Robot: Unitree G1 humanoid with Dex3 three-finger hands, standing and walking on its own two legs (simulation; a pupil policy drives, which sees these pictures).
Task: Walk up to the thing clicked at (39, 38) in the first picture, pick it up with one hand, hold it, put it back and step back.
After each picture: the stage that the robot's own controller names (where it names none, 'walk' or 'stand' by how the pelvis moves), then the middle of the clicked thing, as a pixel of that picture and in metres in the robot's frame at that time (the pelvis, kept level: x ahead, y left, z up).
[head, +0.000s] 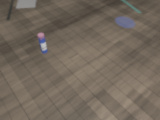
stand; (42, 43) +1.34 +0.44 -0.65
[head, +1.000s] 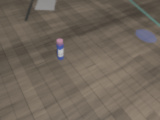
walk; (60, 49) +1.25 +0.19 -0.63
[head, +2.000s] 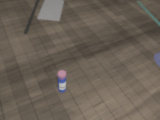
walk; (62, 81) +0.79 +0.12 -0.64
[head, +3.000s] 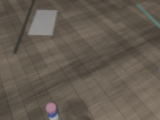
walk; (53, 114) +0.51 +0.21 -0.64
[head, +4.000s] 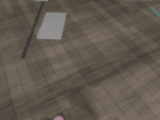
stand; out of the picture +0.41 +0.18 -0.64
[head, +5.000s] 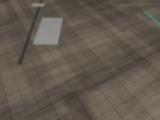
stand; out of the picture +0.39 +0.17 -0.65
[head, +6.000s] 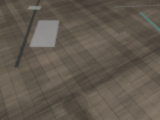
stand; out of the picture +0.39 +0.19 -0.66
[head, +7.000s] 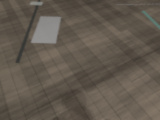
stand; out of the picture +0.40 +0.18 -0.66
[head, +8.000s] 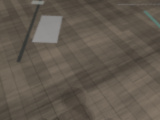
stand; out of the picture +0.39 +0.17 -0.66
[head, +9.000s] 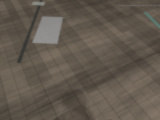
go down; out of the picture +0.39 +0.17 -0.66
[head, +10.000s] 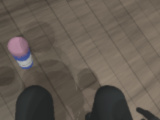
go down; (22, 55) +0.47 +0.23 -0.29
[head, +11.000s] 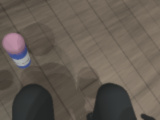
approach; (19, 53) +0.46 +0.25 -0.26
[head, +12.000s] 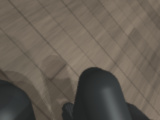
close in; out of the picture +0.44 +0.29 -0.16
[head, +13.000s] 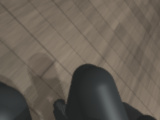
close; out of the picture +0.44 +0.30 -0.15
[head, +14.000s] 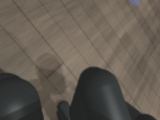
lift; out of the picture +0.38 +0.26 -0.16
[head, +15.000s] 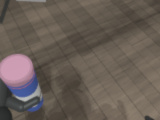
lift; (26, 88) +0.32 +0.18 +0.04
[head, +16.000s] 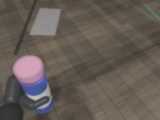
hold; (37, 89) +0.32 +0.15 +0.06
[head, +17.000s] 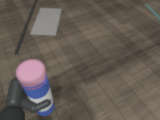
hold; (39, 92) +0.31 +0.15 +0.04
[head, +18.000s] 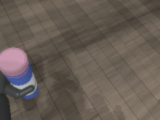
crouch; (22, 78) +0.37 +0.19 -0.02
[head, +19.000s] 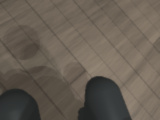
lower; out of the picture +0.50 +0.28 -0.03
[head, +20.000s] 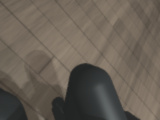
lower; out of the picture +0.45 +0.31 -0.15
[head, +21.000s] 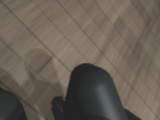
lower; out of the picture +0.44 +0.31 -0.16
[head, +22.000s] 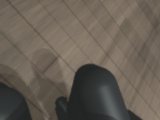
lower; out of the picture +0.42 +0.31 -0.16
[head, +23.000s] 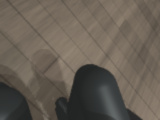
lower; out of the picture +0.42 +0.30 -0.16
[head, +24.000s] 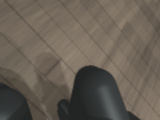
open; out of the picture +0.43 +0.29 -0.16
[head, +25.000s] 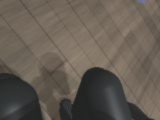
stand; out of the picture +0.43 +0.28 -0.17
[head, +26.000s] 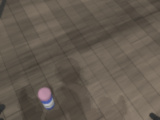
stand; (47, 99) +0.42 +0.19 -0.49
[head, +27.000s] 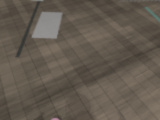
stand; out of the picture +0.40 +0.17 -0.60
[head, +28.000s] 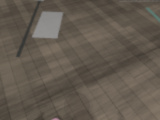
stand; out of the picture +0.40 +0.17 -0.60
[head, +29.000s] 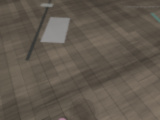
stand; out of the picture +0.43 +0.16 -0.65
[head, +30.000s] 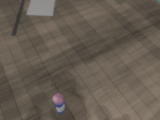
walk; (59, 104) +0.47 +0.15 -0.63
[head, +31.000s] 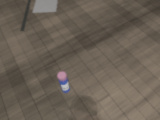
walk; (64, 82) +0.67 +0.20 -0.64
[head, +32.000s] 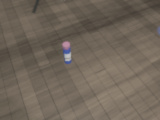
walk; (67, 53) +1.00 +0.17 -0.63
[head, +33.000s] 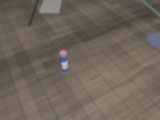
stand; (63, 61) +1.04 +0.18 -0.65
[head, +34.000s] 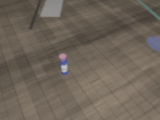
stand; (63, 64) +1.05 +0.18 -0.66
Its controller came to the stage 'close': yes
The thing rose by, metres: 0.68
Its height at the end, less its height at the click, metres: +0.00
